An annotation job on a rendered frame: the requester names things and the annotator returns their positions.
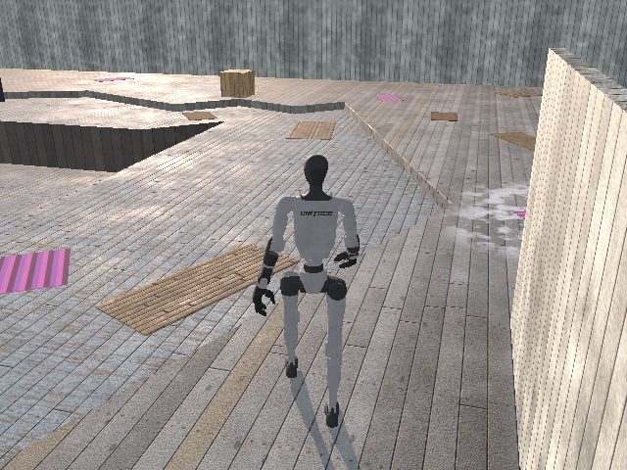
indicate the robot right hand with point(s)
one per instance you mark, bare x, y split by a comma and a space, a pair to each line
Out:
345, 256

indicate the robot left hand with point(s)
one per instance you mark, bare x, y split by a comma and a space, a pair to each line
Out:
257, 299

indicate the right robot foot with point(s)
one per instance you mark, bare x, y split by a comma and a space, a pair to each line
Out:
331, 417

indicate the left robot upper arm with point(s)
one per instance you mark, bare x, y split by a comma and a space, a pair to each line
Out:
284, 206

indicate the robot right forearm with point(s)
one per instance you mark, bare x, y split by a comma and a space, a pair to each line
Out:
354, 252

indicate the right robot upper arm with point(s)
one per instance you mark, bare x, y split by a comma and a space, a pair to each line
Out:
345, 207

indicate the left robot shin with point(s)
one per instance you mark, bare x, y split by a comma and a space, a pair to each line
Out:
290, 338

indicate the robot left forearm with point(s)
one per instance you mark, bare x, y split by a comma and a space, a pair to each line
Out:
270, 258

